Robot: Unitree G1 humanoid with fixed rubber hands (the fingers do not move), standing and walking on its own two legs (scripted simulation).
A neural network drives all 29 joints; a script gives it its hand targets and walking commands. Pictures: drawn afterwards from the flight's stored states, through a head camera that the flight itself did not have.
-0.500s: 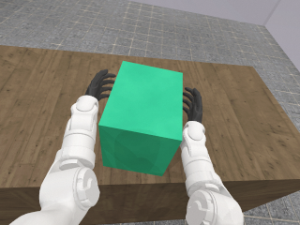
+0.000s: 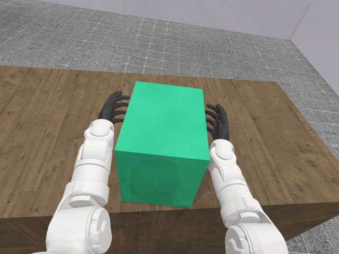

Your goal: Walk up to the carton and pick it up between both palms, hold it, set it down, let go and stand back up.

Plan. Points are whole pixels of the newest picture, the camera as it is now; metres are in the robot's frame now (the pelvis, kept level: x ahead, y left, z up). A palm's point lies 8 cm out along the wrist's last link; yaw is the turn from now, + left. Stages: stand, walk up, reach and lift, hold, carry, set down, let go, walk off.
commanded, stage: reach and lift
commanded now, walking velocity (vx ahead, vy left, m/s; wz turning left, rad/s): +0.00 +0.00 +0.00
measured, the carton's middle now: (162, 143) +0.39 -0.01 +0.04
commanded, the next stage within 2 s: none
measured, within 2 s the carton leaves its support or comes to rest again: neither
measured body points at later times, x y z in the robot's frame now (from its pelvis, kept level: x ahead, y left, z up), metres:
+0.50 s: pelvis -0.02 +0.00 +0.00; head -0.04 +0.04 +0.45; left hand +0.40 +0.14 +0.16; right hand +0.38 -0.14 +0.16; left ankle +0.03 +0.10 -0.75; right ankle -0.03 -0.12 -0.75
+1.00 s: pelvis -0.02 +0.00 +0.00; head -0.06 +0.03 +0.44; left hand +0.38 +0.14 +0.19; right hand +0.38 -0.14 +0.20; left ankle +0.03 +0.10 -0.75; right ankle -0.03 -0.12 -0.75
